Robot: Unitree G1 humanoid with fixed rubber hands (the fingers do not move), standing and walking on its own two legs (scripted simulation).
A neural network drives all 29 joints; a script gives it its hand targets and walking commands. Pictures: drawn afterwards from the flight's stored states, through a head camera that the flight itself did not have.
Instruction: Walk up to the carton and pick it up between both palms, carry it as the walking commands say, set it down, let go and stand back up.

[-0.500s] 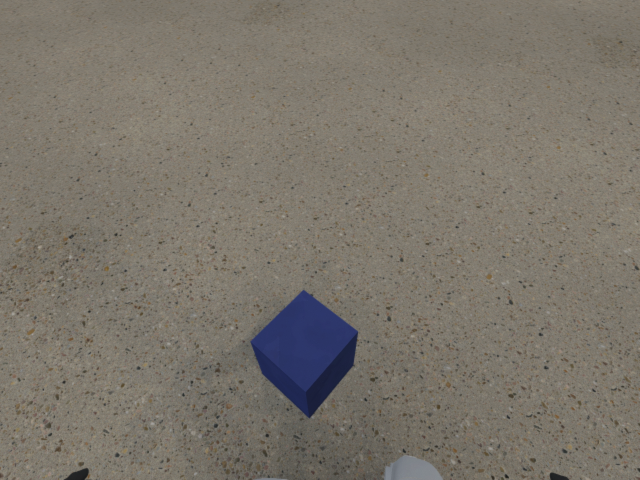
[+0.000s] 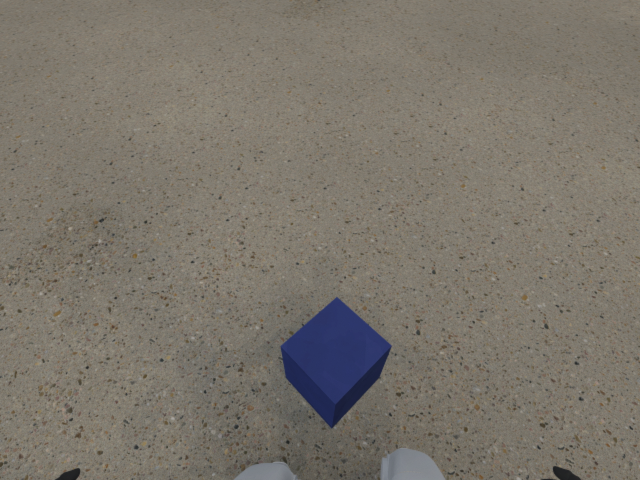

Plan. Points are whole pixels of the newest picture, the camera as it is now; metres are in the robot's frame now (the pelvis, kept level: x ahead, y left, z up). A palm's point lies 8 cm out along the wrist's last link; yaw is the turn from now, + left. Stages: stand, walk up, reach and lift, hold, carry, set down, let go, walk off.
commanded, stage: walk up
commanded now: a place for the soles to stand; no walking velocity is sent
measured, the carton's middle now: (334, 363) +0.48 -0.04 -0.62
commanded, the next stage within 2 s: none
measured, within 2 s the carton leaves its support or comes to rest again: neither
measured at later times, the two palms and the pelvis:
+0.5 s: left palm out of the picture +0.09 +0.32 -0.09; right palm out of the picture +0.11 -0.32 -0.11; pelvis +0.02 -0.01 -0.01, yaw +1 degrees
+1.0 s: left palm out of the picture +0.09 +0.32 -0.10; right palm out of the picture +0.12 -0.31 -0.10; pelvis +0.02 +0.00 +0.00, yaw +1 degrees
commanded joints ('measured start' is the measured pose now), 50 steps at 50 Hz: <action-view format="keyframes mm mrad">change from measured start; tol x32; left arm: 1 65 236 110 24 0 -9 -11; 50 68 258 102 25 -16 -3 -7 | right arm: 1 -9 -250 -84 -86 -51 -37 -24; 50 -118 -257 -68 -74 -56 -31 -26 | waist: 1 -45 59 -73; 12 59 -282 -224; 22 -82 170 -120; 36 38 -236 -206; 50 -16 120 -42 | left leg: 1 166 241 -411 -370 96 48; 10 99 181 -169 -63 445 44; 14 -159 81 -99 422 -276 -64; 21 190 66 -31 -190 -8 -65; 23 74 300 -533 -460 -58 22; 34 24 150 -103 60 405 32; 38 -152 108 -88 375 -258 -47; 43 138 83 -11 -112 30 -61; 45 179 297 -455 -378 152 31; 50 75 271 -349 -360 74 79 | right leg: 1 -190 21 113 -22 68 -38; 10 259 63 35 -525 342 -71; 12 389 -299 492 -644 473 -238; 19 173 -224 235 -466 455 -236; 24 -198 79 200 -8 -120 -52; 33 174 71 23 -491 274 -61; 36 355 -335 547 -569 701 -291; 43 49 -128 178 -314 539 -165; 46 -163 98 177 2 -149 -55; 50 -125 84 138 34 -20 -48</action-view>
